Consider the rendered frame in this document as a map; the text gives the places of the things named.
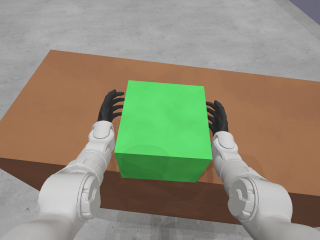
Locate robot right forearm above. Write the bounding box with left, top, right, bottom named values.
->
left=211, top=131, right=293, bottom=216

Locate carton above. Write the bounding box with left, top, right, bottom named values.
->
left=114, top=80, right=213, bottom=183

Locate pedestal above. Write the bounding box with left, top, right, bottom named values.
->
left=0, top=49, right=320, bottom=228

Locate left robot hand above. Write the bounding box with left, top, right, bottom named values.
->
left=97, top=89, right=125, bottom=122

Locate left robot upper arm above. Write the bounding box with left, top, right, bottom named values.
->
left=0, top=173, right=101, bottom=240

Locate right robot upper arm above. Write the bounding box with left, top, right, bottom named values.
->
left=227, top=177, right=320, bottom=240

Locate right robot hand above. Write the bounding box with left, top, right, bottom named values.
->
left=206, top=100, right=229, bottom=136

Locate robot left forearm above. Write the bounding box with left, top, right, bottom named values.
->
left=37, top=120, right=116, bottom=213

